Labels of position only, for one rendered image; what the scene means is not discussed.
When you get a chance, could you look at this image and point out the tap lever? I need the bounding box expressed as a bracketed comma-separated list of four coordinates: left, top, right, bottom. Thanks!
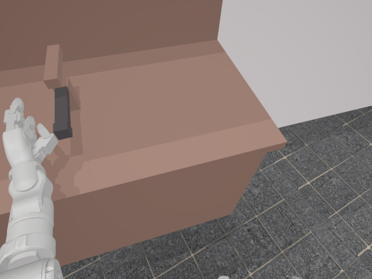
[53, 87, 73, 140]

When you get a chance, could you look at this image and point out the counter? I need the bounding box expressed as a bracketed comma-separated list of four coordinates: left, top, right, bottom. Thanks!
[0, 0, 287, 266]

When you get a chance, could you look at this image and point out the left robot upper arm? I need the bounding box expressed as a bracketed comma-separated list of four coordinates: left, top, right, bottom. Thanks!
[0, 257, 63, 279]

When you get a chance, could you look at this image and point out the left robot hand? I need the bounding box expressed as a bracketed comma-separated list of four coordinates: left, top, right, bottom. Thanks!
[2, 98, 58, 168]

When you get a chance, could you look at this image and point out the robot left forearm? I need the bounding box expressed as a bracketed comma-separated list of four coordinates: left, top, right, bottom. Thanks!
[0, 161, 56, 273]

